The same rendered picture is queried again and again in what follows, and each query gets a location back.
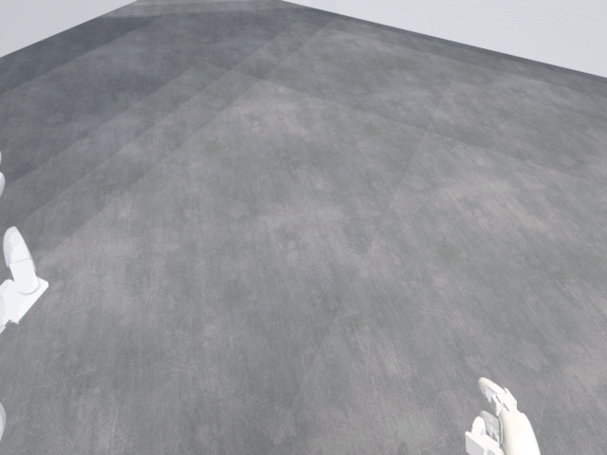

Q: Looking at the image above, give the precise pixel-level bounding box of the left robot hand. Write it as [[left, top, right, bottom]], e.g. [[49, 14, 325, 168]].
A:
[[0, 152, 48, 334]]

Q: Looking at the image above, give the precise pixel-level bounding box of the right robot hand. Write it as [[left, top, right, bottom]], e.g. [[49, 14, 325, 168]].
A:
[[466, 377, 541, 455]]

